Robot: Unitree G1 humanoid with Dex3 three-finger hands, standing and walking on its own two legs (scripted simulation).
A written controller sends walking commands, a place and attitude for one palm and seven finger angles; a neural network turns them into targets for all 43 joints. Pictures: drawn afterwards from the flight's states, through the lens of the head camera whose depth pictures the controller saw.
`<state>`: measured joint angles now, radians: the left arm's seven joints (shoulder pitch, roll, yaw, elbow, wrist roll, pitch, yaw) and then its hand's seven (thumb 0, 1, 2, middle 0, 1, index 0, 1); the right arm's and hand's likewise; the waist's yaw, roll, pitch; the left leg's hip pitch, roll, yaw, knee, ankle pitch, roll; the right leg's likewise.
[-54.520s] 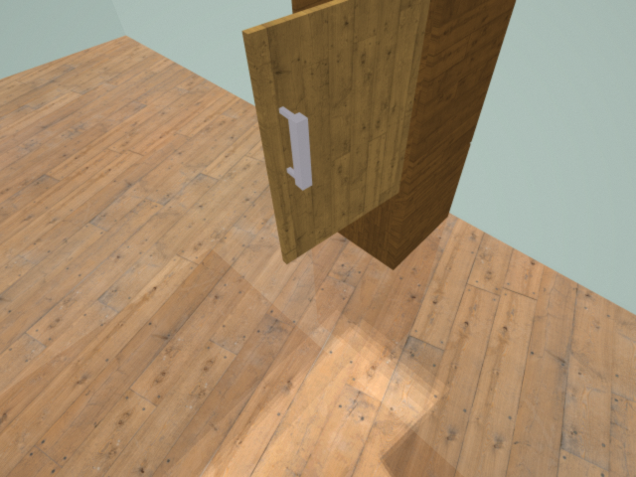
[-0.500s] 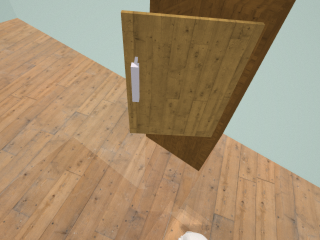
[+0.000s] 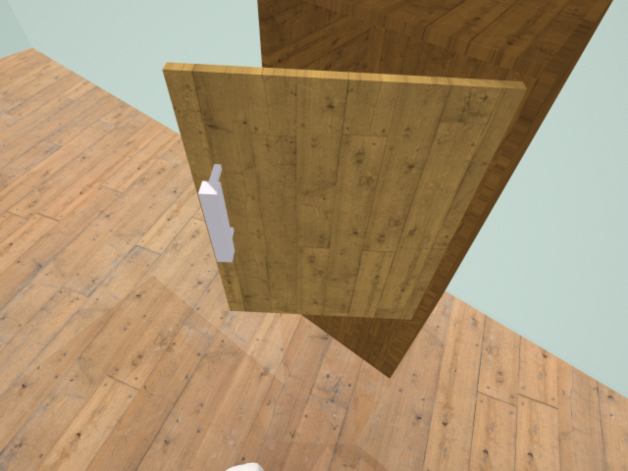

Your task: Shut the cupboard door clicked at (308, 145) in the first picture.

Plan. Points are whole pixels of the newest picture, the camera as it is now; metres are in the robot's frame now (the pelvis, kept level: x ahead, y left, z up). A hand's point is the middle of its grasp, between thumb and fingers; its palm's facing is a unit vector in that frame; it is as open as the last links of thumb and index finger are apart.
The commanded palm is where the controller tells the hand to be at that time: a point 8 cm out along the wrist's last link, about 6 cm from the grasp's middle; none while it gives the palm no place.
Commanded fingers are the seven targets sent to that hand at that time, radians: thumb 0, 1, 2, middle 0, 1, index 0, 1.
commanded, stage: come to a stop and stand still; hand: left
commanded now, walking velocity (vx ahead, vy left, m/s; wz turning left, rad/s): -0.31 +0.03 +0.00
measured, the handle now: (221, 214) +0.47 +0.18 +0.03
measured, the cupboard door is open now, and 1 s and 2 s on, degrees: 35 35 35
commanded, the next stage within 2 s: none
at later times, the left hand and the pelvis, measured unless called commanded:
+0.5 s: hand out of the picture +0.04 +0.19 -0.16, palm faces +0.04 -0.94 -0.34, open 7.4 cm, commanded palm none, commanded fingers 0.00 0.90 0.90 -0.20 -0.30 -0.20 -0.30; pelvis +0.01 -0.04 -0.01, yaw +0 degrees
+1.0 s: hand out of the picture +0.00 +0.21 -0.18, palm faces +0.07 -0.98 -0.21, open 7.4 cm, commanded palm none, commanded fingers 0.00 0.90 0.90 -0.20 -0.30 -0.20 -0.30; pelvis -0.03 +0.01 +0.00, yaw +2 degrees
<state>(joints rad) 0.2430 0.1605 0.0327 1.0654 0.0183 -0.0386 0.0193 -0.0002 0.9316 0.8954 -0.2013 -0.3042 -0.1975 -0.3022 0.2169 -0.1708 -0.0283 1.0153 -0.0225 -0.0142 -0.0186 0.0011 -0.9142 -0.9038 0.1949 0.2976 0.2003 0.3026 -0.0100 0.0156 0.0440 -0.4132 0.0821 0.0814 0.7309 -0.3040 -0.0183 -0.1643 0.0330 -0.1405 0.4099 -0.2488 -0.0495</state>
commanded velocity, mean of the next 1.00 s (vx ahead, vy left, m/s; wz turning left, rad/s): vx -0.03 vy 0.03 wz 0.00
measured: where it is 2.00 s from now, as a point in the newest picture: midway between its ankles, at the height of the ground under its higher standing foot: outside the picture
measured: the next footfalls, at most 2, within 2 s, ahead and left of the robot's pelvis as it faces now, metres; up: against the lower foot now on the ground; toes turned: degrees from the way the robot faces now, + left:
left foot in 0.04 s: +0.10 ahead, +0.11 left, +0.00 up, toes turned +6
left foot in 0.82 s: +0.06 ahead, +0.10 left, +0.00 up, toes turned +5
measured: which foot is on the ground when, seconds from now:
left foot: up 0.00-0.02, down 0.04-0.42, up 0.44-0.80, down 0.82-1.00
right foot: down 0.00-1.00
